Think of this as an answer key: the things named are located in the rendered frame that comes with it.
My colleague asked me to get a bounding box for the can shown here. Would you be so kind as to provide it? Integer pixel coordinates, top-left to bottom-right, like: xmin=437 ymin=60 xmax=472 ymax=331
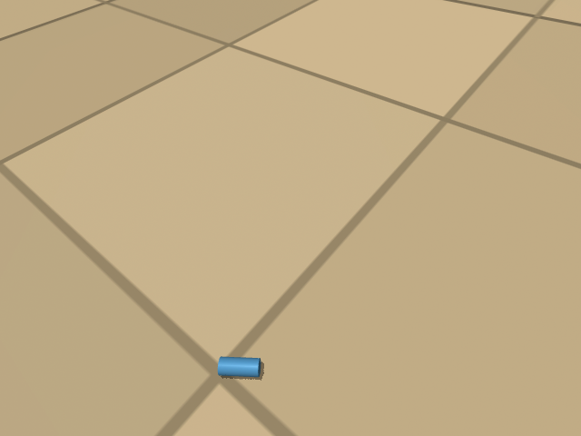
xmin=218 ymin=357 xmax=261 ymax=377

